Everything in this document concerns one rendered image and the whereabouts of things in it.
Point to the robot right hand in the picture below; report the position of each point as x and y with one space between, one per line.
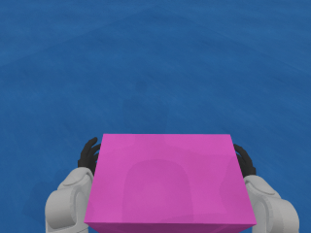
245 162

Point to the robot left hand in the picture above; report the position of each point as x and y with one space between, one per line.
88 157

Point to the carton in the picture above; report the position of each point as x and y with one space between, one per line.
168 183

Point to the left robot forearm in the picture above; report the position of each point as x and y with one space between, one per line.
65 208

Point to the right robot forearm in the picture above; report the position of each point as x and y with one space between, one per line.
273 214

